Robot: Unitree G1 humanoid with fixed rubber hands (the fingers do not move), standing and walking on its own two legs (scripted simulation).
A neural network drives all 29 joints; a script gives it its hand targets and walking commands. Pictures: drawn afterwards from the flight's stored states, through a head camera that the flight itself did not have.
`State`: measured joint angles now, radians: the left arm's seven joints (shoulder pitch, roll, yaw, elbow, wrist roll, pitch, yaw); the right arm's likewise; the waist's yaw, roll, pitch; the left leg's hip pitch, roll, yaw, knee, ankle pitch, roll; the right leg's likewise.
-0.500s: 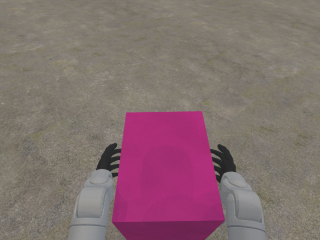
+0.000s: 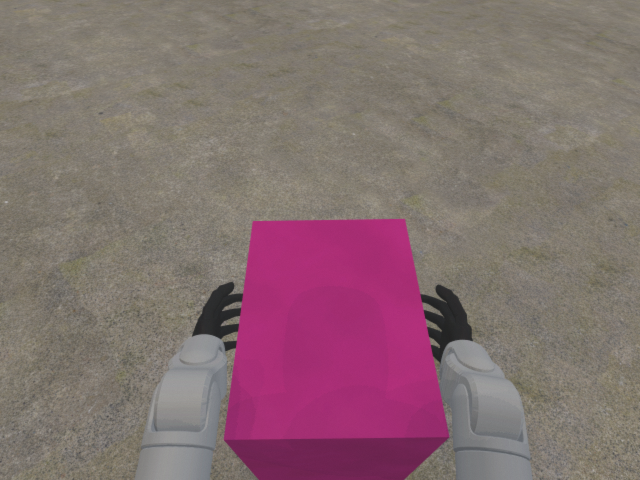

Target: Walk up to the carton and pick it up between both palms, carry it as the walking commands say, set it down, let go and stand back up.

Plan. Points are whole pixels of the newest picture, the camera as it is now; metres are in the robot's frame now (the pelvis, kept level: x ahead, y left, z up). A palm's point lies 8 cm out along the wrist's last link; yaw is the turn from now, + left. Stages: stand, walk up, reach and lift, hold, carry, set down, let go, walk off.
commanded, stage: hold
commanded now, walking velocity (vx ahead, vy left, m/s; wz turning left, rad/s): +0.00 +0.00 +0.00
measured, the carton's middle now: (330, 357) +0.30 -0.01 -0.05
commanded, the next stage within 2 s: set down in 0.08 s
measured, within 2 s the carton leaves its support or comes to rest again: neither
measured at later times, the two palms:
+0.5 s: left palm (195, 357) +0.27 +0.16 +0.01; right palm (425, 348) +0.28 -0.14 +0.01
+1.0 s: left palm (209, 357) +0.30 +0.17 -0.07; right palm (408, 352) +0.32 -0.13 -0.07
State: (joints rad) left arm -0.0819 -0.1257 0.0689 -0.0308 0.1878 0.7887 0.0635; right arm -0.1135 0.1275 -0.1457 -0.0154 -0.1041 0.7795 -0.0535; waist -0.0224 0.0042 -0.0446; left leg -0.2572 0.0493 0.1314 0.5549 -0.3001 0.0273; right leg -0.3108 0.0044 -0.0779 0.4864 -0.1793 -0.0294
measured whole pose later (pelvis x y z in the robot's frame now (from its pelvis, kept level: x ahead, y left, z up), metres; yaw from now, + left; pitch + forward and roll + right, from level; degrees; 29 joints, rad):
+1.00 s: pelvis -0.01 +0.00 -0.01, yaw +5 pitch +14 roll +1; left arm -0.35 -0.13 0.30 0.55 0.29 0.21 0.01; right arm -0.35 0.18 -0.37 0.51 -0.31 0.20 0.00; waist -0.02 0.00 -0.01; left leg -0.60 -0.03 0.07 0.62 -0.27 0.04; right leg -0.67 0.01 0.01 0.63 -0.21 -0.02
